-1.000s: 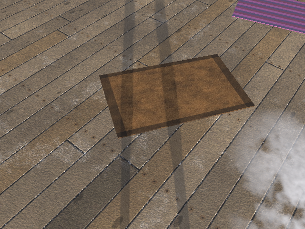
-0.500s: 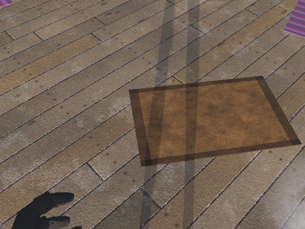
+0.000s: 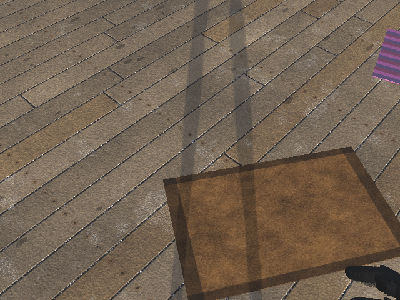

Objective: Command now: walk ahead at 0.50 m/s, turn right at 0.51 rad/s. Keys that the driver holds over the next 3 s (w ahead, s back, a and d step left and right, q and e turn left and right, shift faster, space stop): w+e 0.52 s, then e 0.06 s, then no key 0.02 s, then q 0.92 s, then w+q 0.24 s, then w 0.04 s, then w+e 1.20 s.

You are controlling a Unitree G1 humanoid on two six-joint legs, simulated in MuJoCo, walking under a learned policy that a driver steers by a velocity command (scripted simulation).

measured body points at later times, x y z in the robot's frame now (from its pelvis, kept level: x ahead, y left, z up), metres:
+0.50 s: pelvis +0.25 -0.06 -0.01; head +0.29 -0.08 +0.43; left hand +0.55 +0.10 -0.08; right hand +0.18 -0.35 -0.13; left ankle +0.10 +0.12 -0.67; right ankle +0.33 -0.16 -0.73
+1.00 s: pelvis +0.46 -0.11 +0.00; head +0.50 -0.11 +0.45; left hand +0.67 +0.11 -0.11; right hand +0.52 -0.41 -0.09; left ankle +0.58 -0.05 -0.73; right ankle +0.33 -0.17 -0.67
